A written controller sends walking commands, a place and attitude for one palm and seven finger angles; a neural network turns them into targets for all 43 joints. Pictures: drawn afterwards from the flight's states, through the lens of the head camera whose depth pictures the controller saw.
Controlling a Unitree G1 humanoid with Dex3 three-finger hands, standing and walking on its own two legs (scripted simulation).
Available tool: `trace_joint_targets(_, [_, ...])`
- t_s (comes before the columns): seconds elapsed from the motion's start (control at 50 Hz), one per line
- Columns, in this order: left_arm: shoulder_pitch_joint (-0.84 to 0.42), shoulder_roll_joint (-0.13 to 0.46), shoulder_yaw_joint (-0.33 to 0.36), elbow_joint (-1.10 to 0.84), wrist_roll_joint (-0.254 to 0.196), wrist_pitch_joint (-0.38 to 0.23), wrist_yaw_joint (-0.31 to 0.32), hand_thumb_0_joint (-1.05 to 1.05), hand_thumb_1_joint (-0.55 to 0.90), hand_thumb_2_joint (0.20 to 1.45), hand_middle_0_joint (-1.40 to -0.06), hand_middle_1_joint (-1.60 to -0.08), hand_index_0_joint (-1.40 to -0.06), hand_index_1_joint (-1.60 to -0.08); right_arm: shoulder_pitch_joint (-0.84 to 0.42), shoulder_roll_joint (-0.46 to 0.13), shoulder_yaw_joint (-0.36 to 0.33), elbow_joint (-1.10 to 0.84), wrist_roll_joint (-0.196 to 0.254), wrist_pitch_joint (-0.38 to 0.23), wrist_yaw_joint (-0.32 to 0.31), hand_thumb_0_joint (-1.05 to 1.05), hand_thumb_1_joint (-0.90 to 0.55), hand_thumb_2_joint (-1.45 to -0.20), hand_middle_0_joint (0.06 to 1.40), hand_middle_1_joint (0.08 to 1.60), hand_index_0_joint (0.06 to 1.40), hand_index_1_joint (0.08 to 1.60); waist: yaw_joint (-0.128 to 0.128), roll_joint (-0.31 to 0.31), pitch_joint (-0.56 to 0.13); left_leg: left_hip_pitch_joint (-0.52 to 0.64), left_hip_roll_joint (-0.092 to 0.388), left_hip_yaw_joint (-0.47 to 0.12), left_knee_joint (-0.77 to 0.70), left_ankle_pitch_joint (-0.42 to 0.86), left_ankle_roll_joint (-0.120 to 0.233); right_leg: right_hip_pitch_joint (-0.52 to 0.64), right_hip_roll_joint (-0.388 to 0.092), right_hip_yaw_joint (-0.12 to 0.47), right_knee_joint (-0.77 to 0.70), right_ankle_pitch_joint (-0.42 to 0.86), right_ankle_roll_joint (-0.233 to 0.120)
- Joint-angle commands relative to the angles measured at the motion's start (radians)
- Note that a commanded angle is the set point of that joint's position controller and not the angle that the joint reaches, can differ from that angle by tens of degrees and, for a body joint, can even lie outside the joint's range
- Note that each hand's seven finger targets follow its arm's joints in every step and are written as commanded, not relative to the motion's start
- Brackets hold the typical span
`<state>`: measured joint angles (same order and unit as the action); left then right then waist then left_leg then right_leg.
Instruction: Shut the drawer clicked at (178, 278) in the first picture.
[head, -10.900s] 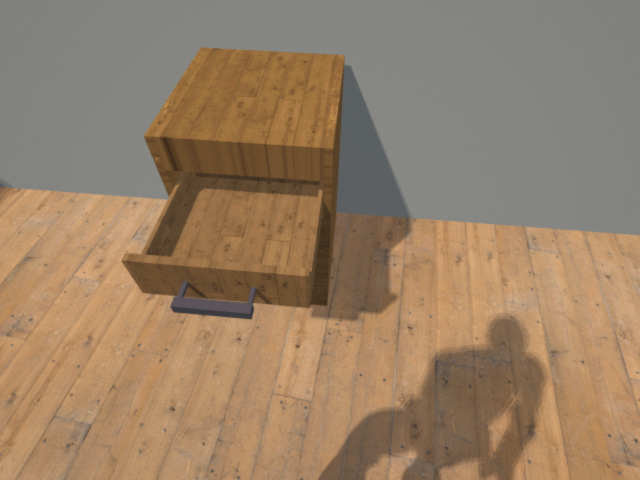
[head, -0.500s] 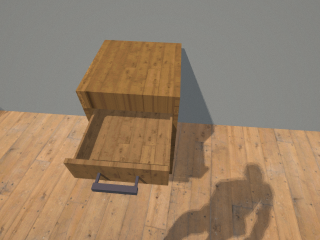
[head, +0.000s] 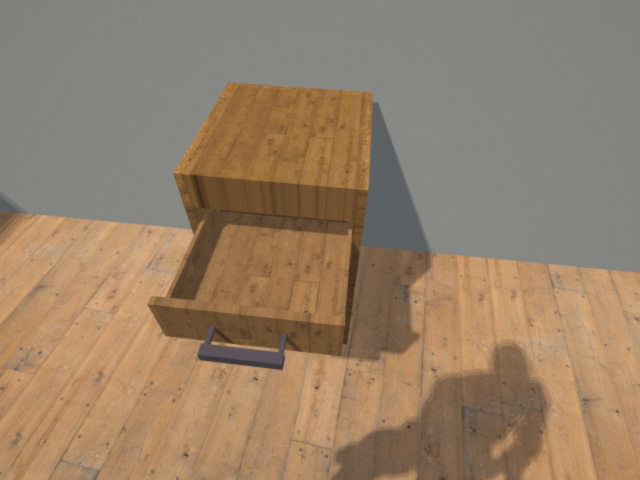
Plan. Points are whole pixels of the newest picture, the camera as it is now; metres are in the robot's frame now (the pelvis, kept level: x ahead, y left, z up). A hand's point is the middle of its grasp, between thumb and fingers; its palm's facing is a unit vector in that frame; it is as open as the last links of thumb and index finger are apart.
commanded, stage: come to a stop and stand still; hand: left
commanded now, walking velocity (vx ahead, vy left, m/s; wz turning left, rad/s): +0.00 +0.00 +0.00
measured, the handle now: (244, 346) +0.40 +0.18 -0.24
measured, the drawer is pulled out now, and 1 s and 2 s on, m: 0.28 0.28 0.28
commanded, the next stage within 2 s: look again from close up in 0.36 s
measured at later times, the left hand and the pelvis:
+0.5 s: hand out of the picture -0.05 +0.16 -0.18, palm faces +0.02 -0.99 -0.16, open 7.4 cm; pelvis -0.02 +0.01 +0.00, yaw +0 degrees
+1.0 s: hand out of the picture +0.01 +0.22 -0.18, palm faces +0.01 -0.98 -0.19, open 7.4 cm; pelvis +0.00 +0.05 -0.01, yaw -1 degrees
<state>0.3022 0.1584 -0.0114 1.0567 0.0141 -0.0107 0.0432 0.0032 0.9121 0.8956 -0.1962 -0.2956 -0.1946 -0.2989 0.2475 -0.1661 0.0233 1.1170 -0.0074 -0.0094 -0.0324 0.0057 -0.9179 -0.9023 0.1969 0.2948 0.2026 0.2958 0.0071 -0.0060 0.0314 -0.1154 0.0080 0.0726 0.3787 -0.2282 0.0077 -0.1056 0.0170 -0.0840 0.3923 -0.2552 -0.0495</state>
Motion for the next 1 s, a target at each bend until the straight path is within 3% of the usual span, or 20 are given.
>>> trace_joint_targets(0.0, [0.078,0.095,0.010,-0.020,-0.001,-0.014,0.002,0.000,0.900,0.900,-0.200,-0.300,-0.200,-0.300,0.080,-0.082,-0.013,-0.015,-0.002,-0.004,0.008,0.000,-0.900,-0.900,0.200,0.300,0.200,0.300,-0.005,-0.006,0.102,-0.052,0.092,-0.102,-0.068,0.015,0.030,-0.117,-0.134,0.138,-0.124,-0.003,-0.005])
trace_joint_targets(0.14, [0.102,0.084,0.008,-0.007,-0.003,-0.014,0.001,0.000,0.900,0.900,-0.200,-0.300,-0.200,-0.300,0.123,-0.067,-0.012,-0.001,-0.004,-0.005,0.010,0.000,-0.900,-0.900,0.200,0.300,0.200,0.300,-0.005,-0.007,0.085,-0.078,0.084,-0.105,-0.061,-0.030,0.031,-0.129,-0.132,0.146,-0.125,-0.077,-0.010])
trace_joint_targets(0.42, [0.153,0.042,-0.003,0.029,-0.005,-0.020,0.005,0.000,0.900,0.900,-0.200,-0.300,-0.200,-0.300,0.175,-0.031,-0.009,0.031,0.002,-0.019,0.002,0.000,-0.900,-0.900,0.200,0.300,0.200,0.300,-0.003,-0.002,0.067,-0.096,0.095,-0.112,-0.043,0.044,0.037,-0.113,-0.127,0.129,-0.074,0.040,-0.013])
trace_joint_targets(0.44, [0.178,0.074,-0.001,0.061,0.011,-0.045,0.032,0.000,0.900,0.900,-0.200,-0.300,-0.200,-0.300,0.011,-0.064,-0.013,-0.051,0.001,-0.029,0.013,0.000,-0.900,-0.900,0.200,0.300,0.200,0.300,0.042,0.037,0.112,-0.189,0.089,-0.056,0.168,0.056,-0.008,-0.143,-0.189,0.195,-0.061,0.427,0.022])
trace_joint_targets(0.46, [0.132,0.127,0.011,0.016,0.001,-0.049,0.024,0.000,0.900,0.900,-0.200,-0.300,-0.200,-0.300,0.104,-0.012,-0.018,-0.078,0.001,-0.010,0.014,0.000,-0.900,-0.900,0.200,0.300,0.200,0.300,-0.041,0.013,0.002,-0.133,0.050,-0.077,0.172,-0.094,-0.003,-0.130,-0.237,0.248,-0.087,0.195,-0.019])
trace_joint_targets(0.48, [0.085,0.136,0.016,-0.006,0.003,-0.054,0.015,0.000,0.900,0.900,-0.200,-0.300,-0.200,-0.300,0.117,-0.009,-0.012,-0.065,-0.007,-0.002,0.019,0.000,-0.900,-0.900,0.200,0.300,0.200,0.300,-0.041,0.036,0.014,-0.104,0.045,-0.065,0.166,-0.083,-0.003,-0.164,-0.236,0.235,-0.101,0.080,-0.045])
trace_joint_targets(0.5, [0.066,0.117,0.016,-0.007,0.001,-0.054,0.012,0.000,0.900,0.900,-0.200,-0.300,-0.200,-0.300,0.153,-0.012,-0.012,-0.066,-0.007,-0.005,0.021,0.000,-0.900,-0.900,0.200,0.300,0.200,0.300,-0.056,0.003,-0.013,-0.094,0.050,-0.068,0.155,-0.061,0.000,-0.184,-0.208,0.212,-0.099,-0.076,-0.052])
trace_joint_targets(0.56, [0.060,0.060,0.006,-0.008,-0.004,-0.042,0.007,0.000,0.900,0.900,-0.200,-0.300,-0.200,-0.300,0.166,-0.035,-0.013,-0.072,-0.010,-0.019,0.015,0.000,-0.900,-0.900,0.200,0.300,0.200,0.300,-0.043,0.015,0.020,-0.117,0.080,-0.111,0.078,0.038,0.022,-0.174,-0.135,0.147,-0.016,-0.032,-0.029])
trace_joint_targets(0.58, [0.066,0.055,0.004,-0.008,-0.002,-0.039,0.005,0.000,0.900,0.900,-0.200,-0.300,-0.200,-0.300,0.155,-0.037,-0.011,-0.078,-0.010,-0.024,0.014,0.000,-0.900,-0.900,0.200,0.300,0.200,0.300,-0.033,0.055,0.038,-0.142,0.091,-0.123,0.051,0.056,0.029,-0.164,-0.124,0.133,0.003,0.000,-0.025])
trace_joint_targets(0.6, [0.075,0.050,0.005,-0.007,-0.002,-0.035,0.004,0.000,0.900,0.900,-0.200,-0.300,-0.200,-0.300,0.147,-0.043,-0.011,-0.082,-0.010,-0.026,0.012,0.000,-0.900,-0.900,0.200,0.300,0.200,0.300,-0.022,0.045,0.039,-0.165,0.099,-0.137,0.034,0.057,0.035,-0.135,-0.114,0.125,0.018,0.014,-0.020])
trace_joint_targets(0.66, [0.082,0.045,0.005,-0.007,-0.002,-0.023,0.003,0.000,0.900,0.900,-0.200,-0.300,-0.200,-0.300,0.135,-0.062,-0.011,-0.084,-0.008,-0.028,0.009,0.000,-0.900,-0.900,0.200,0.300,0.200,0.300,-0.010,-0.018,0.064,-0.187,0.102,-0.147,-0.006,0.030,0.044,-0.115,-0.108,0.115,0.028,0.014,-0.008])
trace_joint_targets(0.82, [0.077,0.058,0.010,-0.024,0.000,-0.008,0.002,0.000,0.900,0.900,-0.200,-0.300,-0.200,-0.300,0.126,-0.092,-0.015,-0.075,-0.009,-0.035,0.006,0.000,-0.900,-0.900,0.200,0.300,0.200,0.300,0.002,0.010,0.043,-0.128,0.115,-0.155,-0.051,0.127,0.056,-0.089,-0.107,0.089,0.040,0.055,0.012])
trace_joint_targets(0.96, [0.075,0.066,0.013,-0.021,0.000,-0.006,0.002,0.000,0.900,0.900,-0.200,-0.300,-0.200,-0.300,0.118,-0.100,-0.019,-0.062,-0.006,-0.037,0.002,0.000,-0.900,-0.900,0.200,0.300,0.200,0.300,-0.001,0.010,0.004,-0.058,0.113,-0.141,-0.041,0.228,0.054,-0.071,-0.115,0.086,0.025,0.091,0.022])
trace_joint_targets(0.98, [0.070,0.071,0.013,-0.019,0.000,-0.005,0.001,0.000,0.900,0.900,-0.200,-0.300,-0.200,-0.300,0.117,-0.099,-0.020,-0.058,-0.005,-0.038,0.002,0.000,-0.900,-0.900,0.200,0.300,0.200,0.300,-0.002,0.032,0.012,-0.054,0.111,-0.141,-0.044,0.258,0.054,-0.073,-0.113,0.084,0.028,0.101,0.020])
